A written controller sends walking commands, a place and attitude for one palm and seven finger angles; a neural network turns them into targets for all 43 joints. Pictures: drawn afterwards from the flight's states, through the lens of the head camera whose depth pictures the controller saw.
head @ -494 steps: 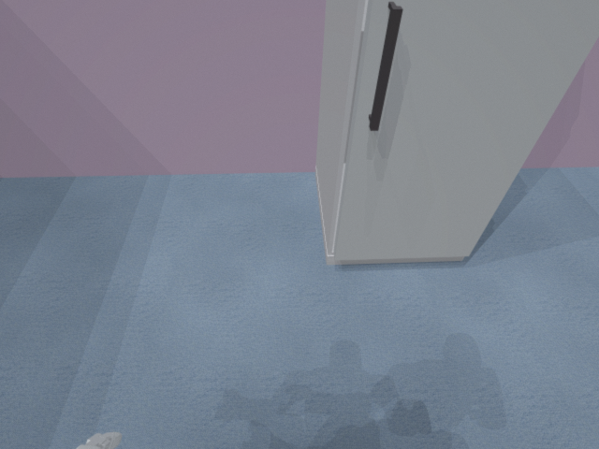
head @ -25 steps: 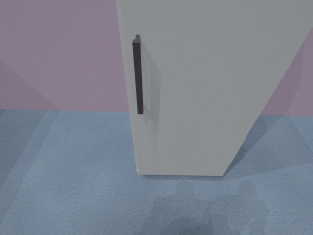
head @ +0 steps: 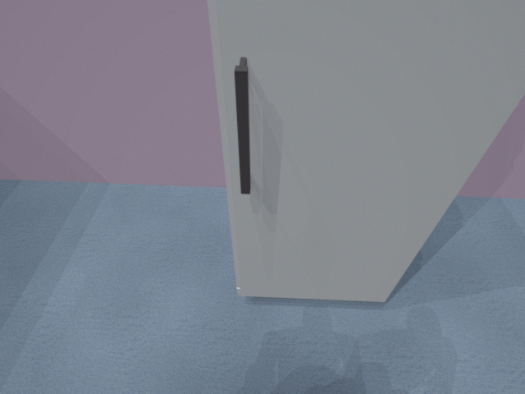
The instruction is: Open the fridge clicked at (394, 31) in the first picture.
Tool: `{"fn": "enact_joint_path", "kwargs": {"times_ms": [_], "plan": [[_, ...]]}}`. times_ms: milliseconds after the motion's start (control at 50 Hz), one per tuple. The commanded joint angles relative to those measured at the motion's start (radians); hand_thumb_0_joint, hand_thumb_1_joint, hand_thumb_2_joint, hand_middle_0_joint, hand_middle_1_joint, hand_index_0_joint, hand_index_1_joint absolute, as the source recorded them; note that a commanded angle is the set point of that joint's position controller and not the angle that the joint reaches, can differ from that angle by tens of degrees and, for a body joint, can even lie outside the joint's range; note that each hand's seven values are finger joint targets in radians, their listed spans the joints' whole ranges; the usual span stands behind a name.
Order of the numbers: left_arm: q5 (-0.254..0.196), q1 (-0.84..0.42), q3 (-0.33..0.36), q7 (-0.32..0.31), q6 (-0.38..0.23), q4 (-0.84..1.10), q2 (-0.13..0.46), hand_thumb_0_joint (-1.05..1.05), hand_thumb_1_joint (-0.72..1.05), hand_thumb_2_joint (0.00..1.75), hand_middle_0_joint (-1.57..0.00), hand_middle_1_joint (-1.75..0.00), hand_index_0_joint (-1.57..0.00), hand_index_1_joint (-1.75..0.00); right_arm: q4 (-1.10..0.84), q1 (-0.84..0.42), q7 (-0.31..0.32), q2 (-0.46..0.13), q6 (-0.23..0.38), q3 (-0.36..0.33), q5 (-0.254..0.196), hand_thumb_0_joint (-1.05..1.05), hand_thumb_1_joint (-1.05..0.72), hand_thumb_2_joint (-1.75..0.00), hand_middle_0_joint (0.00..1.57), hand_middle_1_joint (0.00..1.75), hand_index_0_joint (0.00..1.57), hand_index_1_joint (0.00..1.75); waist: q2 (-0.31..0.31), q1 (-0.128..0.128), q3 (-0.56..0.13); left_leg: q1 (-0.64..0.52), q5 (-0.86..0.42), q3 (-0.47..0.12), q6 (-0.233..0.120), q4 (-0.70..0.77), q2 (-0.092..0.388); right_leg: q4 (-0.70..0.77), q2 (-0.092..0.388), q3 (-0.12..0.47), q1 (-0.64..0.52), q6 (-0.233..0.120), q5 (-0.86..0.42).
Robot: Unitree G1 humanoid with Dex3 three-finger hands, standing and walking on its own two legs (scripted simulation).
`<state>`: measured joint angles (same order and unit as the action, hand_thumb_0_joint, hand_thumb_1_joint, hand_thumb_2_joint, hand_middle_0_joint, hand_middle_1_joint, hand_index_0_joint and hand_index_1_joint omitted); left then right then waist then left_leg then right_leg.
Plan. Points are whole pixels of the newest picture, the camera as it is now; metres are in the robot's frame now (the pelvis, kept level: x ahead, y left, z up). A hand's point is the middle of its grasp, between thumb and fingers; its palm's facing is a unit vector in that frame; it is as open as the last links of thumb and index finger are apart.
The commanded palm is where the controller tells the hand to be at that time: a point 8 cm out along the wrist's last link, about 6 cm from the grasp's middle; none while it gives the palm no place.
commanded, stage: look again from close up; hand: left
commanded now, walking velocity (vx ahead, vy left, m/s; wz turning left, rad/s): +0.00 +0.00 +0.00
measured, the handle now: (244, 133) +0.56 +0.06 +0.10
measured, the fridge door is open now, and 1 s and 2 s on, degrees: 0 0 0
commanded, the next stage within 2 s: none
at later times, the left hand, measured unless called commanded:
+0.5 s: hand out of the picture +0.01 +0.18 -0.17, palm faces +0.00 -0.98 -0.18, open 7.4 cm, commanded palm none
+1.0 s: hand out of the picture -0.02 +0.18 -0.17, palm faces +0.00 -0.98 -0.18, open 7.4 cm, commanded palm none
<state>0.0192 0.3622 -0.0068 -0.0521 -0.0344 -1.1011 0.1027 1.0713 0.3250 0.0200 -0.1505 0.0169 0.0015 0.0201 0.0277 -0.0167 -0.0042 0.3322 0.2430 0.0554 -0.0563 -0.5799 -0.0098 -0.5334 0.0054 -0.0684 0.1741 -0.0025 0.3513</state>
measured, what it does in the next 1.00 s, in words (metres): stands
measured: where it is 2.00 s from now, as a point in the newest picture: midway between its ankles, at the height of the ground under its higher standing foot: outside the picture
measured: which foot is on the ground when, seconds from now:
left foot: down 0.00-1.00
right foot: down 0.00-1.00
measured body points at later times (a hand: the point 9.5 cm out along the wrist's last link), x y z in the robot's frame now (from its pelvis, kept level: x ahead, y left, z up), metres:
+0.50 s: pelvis +0.01 +0.01 +0.01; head +0.01 +0.02 +0.46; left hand +0.01 +0.23 -0.16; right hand +0.03 -0.22 -0.14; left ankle +0.04 +0.08 -0.73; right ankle -0.04 -0.12 -0.73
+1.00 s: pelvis +0.00 +0.01 +0.01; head +0.01 +0.02 +0.46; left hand -0.02 +0.23 -0.15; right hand +0.01 -0.22 -0.15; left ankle +0.04 +0.08 -0.73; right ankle -0.04 -0.12 -0.73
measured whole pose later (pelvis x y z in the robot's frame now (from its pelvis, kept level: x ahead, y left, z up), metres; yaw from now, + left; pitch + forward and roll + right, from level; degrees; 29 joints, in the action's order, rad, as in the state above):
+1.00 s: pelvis +0.00 +0.01 +0.01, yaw -1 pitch +0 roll +0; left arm 0.02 0.35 -0.01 -0.04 -0.01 -1.10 0.15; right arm 1.11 0.26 0.02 -0.16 0.02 0.00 0.01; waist -0.02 0.01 0.01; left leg 0.25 0.17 0.09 -0.07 -0.43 -0.04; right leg -0.45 0.03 -0.04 0.13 0.02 0.30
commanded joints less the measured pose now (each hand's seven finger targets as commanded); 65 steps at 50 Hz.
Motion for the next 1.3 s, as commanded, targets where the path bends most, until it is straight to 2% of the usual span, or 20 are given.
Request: {"fn": "enact_joint_path", "kwargs": {"times_ms": [0,60,80,120,180,220,280,340,420,480,580,600,780,800,880,920,1000,1160,1200,1280], "plan": [[-0.002,0.084,0.014,-0.002,-0.009,0.039,0.092,0.0,0.9,0.9,-0.2,-0.3,-0.2,-0.3,-0.048,0.031,0.005,-0.073,0.024,-0.005,-0.005,0.0,-0.9,-0.9,0.2,0.3,0.2,0.3,-0.02,0.022,0.071,-0.02,-0.165,-0.145,-0.015,0.15,0.115,0.091,0.076,0.083,0.053,-0.051,-0.14],[-0.004,0.071,0.016,-0.002,-0.004,0.051,0.106,0.0,0.9,0.9,-0.2,-0.3,-0.2,-0.3,-0.043,0.027,0.006,-0.085,0.024,-0.006,-0.004,0.0,-0.9,-0.9,0.2,0.3,0.2,0.3,-0.064,0.02,0.06,-0.049,-0.178,-0.134,-0.012,0.157,0.112,0.094,0.083,0.088,0.047,-0.046,-0.158],[-0.004,0.065,0.017,-0.002,-0.001,0.056,0.108,0.0,0.9,0.9,-0.2,-0.3,-0.2,-0.3,-0.041,0.022,0.006,-0.09,0.023,-0.007,-0.004,0.0,-0.9,-0.9,0.2,0.3,0.2,0.3,-0.061,0.02,0.075,-0.049,-0.17,-0.132,-0.011,0.162,0.112,0.1,0.085,0.087,0.051,-0.044,-0.154],[-0.003,0.058,0.021,-0.002,0.001,0.06,0.126,0.0,0.9,0.9,-0.2,-0.3,-0.2,-0.3,-0.038,0.018,0.007,-0.096,0.027,-0.007,-0.003,0.0,-0.9,-0.9,0.2,0.3,0.2,0.3,-0.022,0.023,0.053,-0.067,-0.223,-0.131,-0.012,0.167,0.113,0.089,0.087,0.083,0.033,-0.04,-0.176],[-0.003,0.052,0.022,0.0,0.007,0.067,0.136,0.0,0.9,0.9,-0.2,-0.3,-0.2,-0.3,-0.04,0.004,0.007,-0.104,0.024,-0.008,-0.004,0.0,-0.9,-0.9,0.2,0.3,0.2,0.3,-0.023,0.024,0.049,-0.081,-0.193,-0.132,-0.011,0.18,0.117,0.105,0.088,0.086,0.033,-0.038,-0.16],[-0.002,0.045,0.023,0.001,0.007,0.07,0.146,0.0,0.9,0.9,-0.2,-0.3,-0.2,-0.3,-0.039,-0.004,0.008,-0.113,0.025,-0.01,-0.004,0.0,-0.9,-0.9,0.2,0.3,0.2,0.3,-0.02,0.024,0.039,-0.093,-0.223,-0.127,-0.011,0.177,0.117,0.105,0.092,0.086,0.024,-0.036,-0.179],[-0.002,0.035,0.021,0.004,0.014,0.073,0.151,0.0,0.9,0.9,-0.2,-0.3,-0.2,-0.3,-0.039,-0.014,0.006,-0.119,0.021,-0.011,-0.005,0.0,-0.9,-0.9,0.2,0.3,0.2,0.3,-0.014,0.023,0.057,-0.089,-0.143,-0.138,-0.01,0.209,0.122,0.118,0.089,0.083,0.037,-0.033,-0.129],[-0.001,0.036,0.02,0.006,0.013,0.072,0.155,0.0,0.9,0.9,-0.2,-0.3,-0.2,-0.3,-0.037,-0.025,0.005,-0.125,0.021,-0.012,-0.006,0.0,-0.9,-0.9,0.2,0.3,0.2,0.3,-0.034,0.024,0.052,-0.095,-0.14,-0.134,-0.009,0.211,0.118,0.13,0.094,0.091,0.033,-0.034,-0.143],[-0.001,0.039,0.019,0.007,0.012,0.066,0.16,0.0,0.9,0.9,-0.2,-0.3,-0.2,-0.3,-0.03,-0.028,0.005,-0.129,0.021,-0.015,-0.008,0.0,-0.9,-0.9,0.2,0.3,0.2,0.3,-0.021,0.021,0.033,-0.121,-0.157,-0.13,-0.009,0.213,0.12,0.137,0.097,0.091,0.028,-0.032,-0.152],[-0.001,0.044,0.016,0.01,0.017,0.056,0.153,0.0,0.9,0.9,-0.2,-0.3,-0.2,-0.3,-0.024,-0.032,0.005,-0.133,0.018,-0.015,-0.008,0.0,-0.9,-0.9,0.2,0.3,0.2,0.3,-0.002,0.021,0.06,-0.108,-0.073,-0.147,-0.008,0.249,0.125,0.143,0.093,0.085,0.044,-0.03,-0.108],[0.0,0.058,0.013,0.011,0.015,0.042,0.149,0.0,0.9,0.9,-0.2,-0.3,-0.2,-0.3,-0.016,-0.034,0.005,-0.129,0.018,-0.016,-0.009,0.0,-0.9,-0.9,0.2,0.3,0.2,0.3,-0.019,0.021,0.058,-0.119,-0.067,-0.137,-0.007,0.25,0.123,0.156,0.099,0.091,0.047,-0.03,-0.117],[0.001,0.061,0.013,0.01,0.014,0.042,0.153,0.0,0.9,0.9,-0.2,-0.3,-0.2,-0.3,-0.015,-0.03,0.005,-0.128,0.017,-0.015,-0.01,0.0,-0.9,-0.9,0.2,0.3,0.2,0.3,-0.037,0.023,0.064,-0.112,-0.07,-0.14,-0.009,0.248,0.123,0.16,0.098,0.089,0.043,-0.03,-0.117],[0.002,0.08,0.012,0.012,0.015,0.026,0.14,0.0,0.9,0.9,-0.2,-0.3,-0.2,-0.3,-0.004,-0.031,0.004,-0.131,0.016,-0.02,-0.009,0.0,-0.9,-0.9,0.2,0.3,0.2,0.3,-0.012,0.025,0.065,-0.103,0.02,-0.157,-0.008,0.293,0.13,0.159,0.095,0.089,0.05,-0.031,-0.091],[0.004,0.082,0.013,0.012,0.013,0.026,0.144,0.0,0.9,0.9,-0.2,-0.3,-0.2,-0.3,-0.004,-0.029,0.005,-0.128,0.016,-0.02,-0.01,0.0,-0.9,-0.9,0.2,0.3,0.2,0.3,-0.031,0.027,0.066,-0.101,-0.007,-0.154,-0.009,0.281,0.127,0.163,0.097,0.089,0.042,-0.032,-0.105],[0.002,0.077,0.013,0.012,0.012,0.021,0.143,0.0,0.9,0.9,-0.2,-0.3,-0.2,-0.3,0.003,-0.026,0.004,-0.128,0.017,-0.02,-0.009,0.0,-0.9,-0.9,0.2,0.3,0.2,0.3,-0.024,0.023,0.066,-0.114,-0.017,-0.145,-0.005,0.28,0.125,0.169,0.101,0.095,0.055,-0.033,-0.098],[0.001,0.079,0.013,0.011,0.008,0.022,0.148,0.0,0.9,0.9,-0.2,-0.3,-0.2,-0.3,0.004,-0.027,0.004,-0.126,0.018,-0.02,-0.01,0.0,-0.9,-0.9,0.2,0.3,0.2,0.3,-0.043,0.024,0.06,-0.119,-0.057,-0.137,-0.006,0.262,0.121,0.177,0.106,0.101,0.049,-0.035,-0.112],[0.002,0.074,0.014,0.01,0.009,0.021,0.147,0.0,0.9,0.9,-0.2,-0.3,-0.2,-0.3,0.009,-0.021,0.006,-0.125,0.02,-0.019,-0.01,0.0,-0.9,-0.9,0.2,0.3,0.2,0.3,-0.03,0.024,0.056,-0.133,-0.084,-0.137,-0.007,0.26,0.126,0.173,0.102,0.101,0.051,-0.034,-0.121],[0.0,0.065,0.014,0.013,0.012,0.019,0.146,0.0,0.9,0.9,-0.2,-0.3,-0.2,-0.3,0.015,-0.022,0.006,-0.123,0.018,-0.017,-0.008,0.0,-0.9,-0.9,0.2,0.3,0.2,0.3,-0.026,0.024,0.089,-0.11,-0.033,-0.142,-0.001,0.281,0.122,0.181,0.099,0.105,0.064,-0.037,-0.089],[0.001,0.066,0.014,0.012,0.01,0.022,0.151,0.0,0.9,0.9,-0.2,-0.3,-0.2,-0.3,0.014,-0.021,0.006,-0.12,0.017,-0.017,-0.01,0.0,-0.9,-0.9,0.2,0.3,0.2,0.3,-0.045,0.029,0.099,-0.098,-0.035,-0.138,-0.001,0.275,0.121,0.191,0.103,0.105,0.058,-0.037,-0.092],[-0.001,0.054,0.017,0.013,0.009,0.024,0.15,0.0,0.9,0.9,-0.2,-0.3,-0.2,-0.3,0.016,-0.019,0.005,-0.123,0.017,-0.017,-0.008,0.0,-0.9,-0.9,0.2,0.3,0.2,0.3,-0.029,0.021,0.075,-0.126,-0.052,-0.133,0.003,0.27,0.121,0.187,0.102,0.111,0.064,-0.04,-0.091]]}}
